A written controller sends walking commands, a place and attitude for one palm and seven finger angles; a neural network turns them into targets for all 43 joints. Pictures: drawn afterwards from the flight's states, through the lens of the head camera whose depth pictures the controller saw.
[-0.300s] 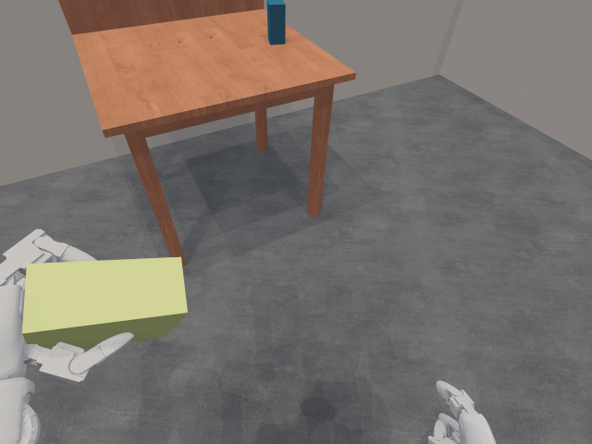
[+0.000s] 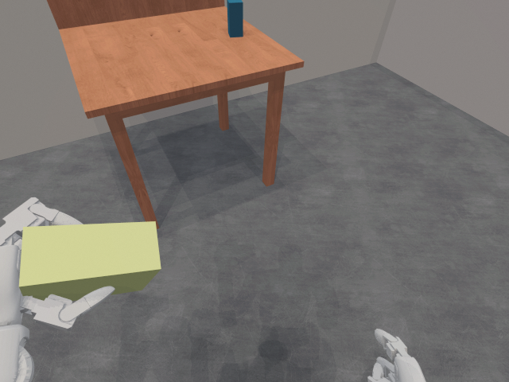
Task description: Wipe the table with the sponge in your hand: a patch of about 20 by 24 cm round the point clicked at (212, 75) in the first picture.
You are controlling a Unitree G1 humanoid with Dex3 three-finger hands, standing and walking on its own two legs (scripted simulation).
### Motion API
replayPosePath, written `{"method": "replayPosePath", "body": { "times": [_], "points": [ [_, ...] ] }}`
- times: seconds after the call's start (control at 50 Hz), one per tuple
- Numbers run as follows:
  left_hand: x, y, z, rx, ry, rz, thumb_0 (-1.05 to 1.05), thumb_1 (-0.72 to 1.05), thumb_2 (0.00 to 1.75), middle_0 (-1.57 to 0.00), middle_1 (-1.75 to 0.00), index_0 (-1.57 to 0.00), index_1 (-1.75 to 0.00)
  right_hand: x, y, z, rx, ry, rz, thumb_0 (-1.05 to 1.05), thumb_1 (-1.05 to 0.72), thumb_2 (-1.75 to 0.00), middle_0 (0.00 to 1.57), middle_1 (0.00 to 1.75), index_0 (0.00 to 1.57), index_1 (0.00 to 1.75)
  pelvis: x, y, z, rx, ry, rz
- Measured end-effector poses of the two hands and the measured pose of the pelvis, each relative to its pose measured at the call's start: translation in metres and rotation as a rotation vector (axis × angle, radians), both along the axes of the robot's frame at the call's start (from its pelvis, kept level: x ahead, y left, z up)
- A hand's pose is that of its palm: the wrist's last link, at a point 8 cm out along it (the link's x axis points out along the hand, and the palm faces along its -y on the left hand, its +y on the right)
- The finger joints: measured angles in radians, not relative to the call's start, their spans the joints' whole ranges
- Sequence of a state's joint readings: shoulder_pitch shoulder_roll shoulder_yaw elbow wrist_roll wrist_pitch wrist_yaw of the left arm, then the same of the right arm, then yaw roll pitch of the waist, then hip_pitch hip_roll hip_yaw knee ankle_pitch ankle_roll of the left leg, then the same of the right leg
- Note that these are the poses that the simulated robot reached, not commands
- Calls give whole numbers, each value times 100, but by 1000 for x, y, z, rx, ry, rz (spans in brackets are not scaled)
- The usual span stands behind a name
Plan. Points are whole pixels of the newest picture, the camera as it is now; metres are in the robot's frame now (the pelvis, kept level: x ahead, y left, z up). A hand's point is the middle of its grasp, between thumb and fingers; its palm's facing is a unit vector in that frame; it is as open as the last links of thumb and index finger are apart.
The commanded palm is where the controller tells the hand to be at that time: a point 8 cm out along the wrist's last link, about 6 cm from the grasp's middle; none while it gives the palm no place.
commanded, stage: look at it before walking up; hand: left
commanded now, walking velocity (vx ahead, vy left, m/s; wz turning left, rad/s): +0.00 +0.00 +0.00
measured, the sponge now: (113, 261) +0.23 +0.20 +0.13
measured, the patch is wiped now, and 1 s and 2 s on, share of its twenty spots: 0.00 0.00 0.00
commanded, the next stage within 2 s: walk to a spot facing it in 0.10 s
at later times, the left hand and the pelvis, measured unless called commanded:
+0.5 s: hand (72, 246) +0.24 +0.24 +0.16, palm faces +0.44 -0.82 -0.37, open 10.1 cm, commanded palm +0.19 +0.28 +0.18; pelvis +0.03 -0.01 -0.01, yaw +0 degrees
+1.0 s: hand (149, 155) +0.39 +0.19 +0.17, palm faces +0.32 -0.83 -0.46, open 10.1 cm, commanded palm +0.33 +0.24 +0.18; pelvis +0.16 -0.03 +0.00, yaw -3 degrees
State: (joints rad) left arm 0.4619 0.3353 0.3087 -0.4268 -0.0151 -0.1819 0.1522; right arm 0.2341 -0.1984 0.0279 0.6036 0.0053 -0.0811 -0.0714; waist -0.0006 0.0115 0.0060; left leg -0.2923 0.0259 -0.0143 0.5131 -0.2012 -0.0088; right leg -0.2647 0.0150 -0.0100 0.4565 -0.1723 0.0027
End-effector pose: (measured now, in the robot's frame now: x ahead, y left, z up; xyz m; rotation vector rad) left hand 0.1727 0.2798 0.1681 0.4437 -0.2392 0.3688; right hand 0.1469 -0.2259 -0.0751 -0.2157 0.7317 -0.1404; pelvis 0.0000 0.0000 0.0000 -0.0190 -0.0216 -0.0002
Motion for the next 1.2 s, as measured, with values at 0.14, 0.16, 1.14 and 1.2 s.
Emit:
{"method": "replayPosePath", "body": {
  "times": [0.14,0.16,1.14,1.2],
  "points": [
    [1,1,-1,-2,4,-1,-1,-48,97,-75,-132,-75,-132,1,-1,1,-3,0,-3,2,-91,-90,20,30,20,30,1,1,0,-1,1,-3],
    [1,1,-2,-3,5,-1,-1,-48,97,-75,-132,-75,-132,1,-1,1,-4,0,-3,2,-91,-90,20,30,20,30,1,1,0,-2,1,-2],
    [233,-89,11,162,-42,-89,-1,-49,97,-75,-133,-75,-133,188,-71,-54,71,111,-51,2,-91,-90,21,30,21,30,203,-72,-26,13,-4,-22],
    [244,-99,14,158,-27,-94,-1,-49,98,-75,-133,-75,-133,210,-93,-47,44,126,-60,2,-91,-90,20,30,20,30,218,-78,-20,21,-3,-13]
  ]
}}
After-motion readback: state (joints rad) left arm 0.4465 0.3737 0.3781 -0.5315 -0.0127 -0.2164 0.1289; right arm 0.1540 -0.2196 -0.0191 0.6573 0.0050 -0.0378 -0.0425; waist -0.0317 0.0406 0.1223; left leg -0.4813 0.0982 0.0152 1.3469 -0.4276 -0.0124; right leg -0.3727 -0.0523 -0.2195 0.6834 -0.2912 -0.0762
